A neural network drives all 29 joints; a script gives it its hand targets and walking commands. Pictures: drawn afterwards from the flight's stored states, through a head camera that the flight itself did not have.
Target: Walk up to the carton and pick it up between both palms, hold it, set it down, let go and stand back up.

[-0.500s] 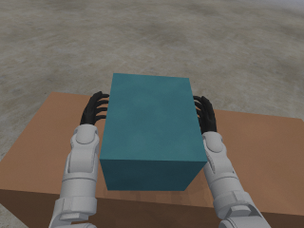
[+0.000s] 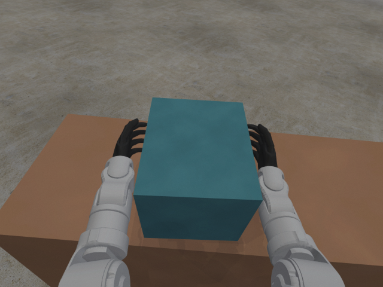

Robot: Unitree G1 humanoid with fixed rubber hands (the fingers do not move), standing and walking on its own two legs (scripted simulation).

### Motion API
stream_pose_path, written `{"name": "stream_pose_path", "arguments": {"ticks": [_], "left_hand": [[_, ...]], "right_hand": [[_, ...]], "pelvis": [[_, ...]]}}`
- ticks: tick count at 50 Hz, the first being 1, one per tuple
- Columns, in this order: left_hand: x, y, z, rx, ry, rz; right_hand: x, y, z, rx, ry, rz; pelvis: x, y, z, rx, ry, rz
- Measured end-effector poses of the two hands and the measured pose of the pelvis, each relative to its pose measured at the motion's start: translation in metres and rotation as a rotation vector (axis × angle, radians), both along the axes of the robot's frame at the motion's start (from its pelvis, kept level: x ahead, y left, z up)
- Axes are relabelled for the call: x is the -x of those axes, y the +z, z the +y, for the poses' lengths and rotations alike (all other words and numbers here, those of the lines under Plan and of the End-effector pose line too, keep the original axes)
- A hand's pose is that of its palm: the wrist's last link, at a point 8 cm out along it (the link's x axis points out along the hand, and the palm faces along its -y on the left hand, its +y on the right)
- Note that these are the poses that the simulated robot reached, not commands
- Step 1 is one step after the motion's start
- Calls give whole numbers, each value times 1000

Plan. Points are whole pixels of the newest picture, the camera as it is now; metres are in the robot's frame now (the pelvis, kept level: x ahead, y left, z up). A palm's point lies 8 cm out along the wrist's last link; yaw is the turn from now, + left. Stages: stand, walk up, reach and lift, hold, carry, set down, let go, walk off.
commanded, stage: set down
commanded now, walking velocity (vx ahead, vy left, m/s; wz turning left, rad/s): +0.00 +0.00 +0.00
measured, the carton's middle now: (194, 168) +0.38 -0.03 +0.06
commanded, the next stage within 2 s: none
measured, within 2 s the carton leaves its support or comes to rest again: rests again in 2.00 s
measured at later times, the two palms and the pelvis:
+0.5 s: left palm (129, 158) +0.41 +0.12 +0.07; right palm (262, 163) +0.38 -0.18 +0.08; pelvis +0.01 +0.00 +0.00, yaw -1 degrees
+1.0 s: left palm (134, 166) +0.41 +0.12 +0.03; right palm (261, 170) +0.38 -0.19 +0.05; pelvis +0.01 +0.00 +0.00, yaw -1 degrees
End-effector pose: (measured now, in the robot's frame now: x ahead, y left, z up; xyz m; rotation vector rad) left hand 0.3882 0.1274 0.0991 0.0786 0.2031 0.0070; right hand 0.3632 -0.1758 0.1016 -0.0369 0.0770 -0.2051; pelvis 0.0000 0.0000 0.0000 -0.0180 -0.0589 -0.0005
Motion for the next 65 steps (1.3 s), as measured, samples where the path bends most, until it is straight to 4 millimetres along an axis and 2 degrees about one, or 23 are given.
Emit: {"name": "stream_pose_path", "arguments": {"ticks": [13,30,65], "left_hand": [[-9,-16,1,3,0,18],[-22,-40,-7,4,-14,56],[-22,-83,-11,-16,-16,96]], "right_hand": [[-10,-12,1,2,6,19],[-17,-30,-6,11,-8,58],[-18,-65,-10,22,-5,105]], "pelvis": [[-5,0,0,-1,-5,56],[-13,-1,3,3,-18,119],[-6,-3,0,-5,-21,255]]}}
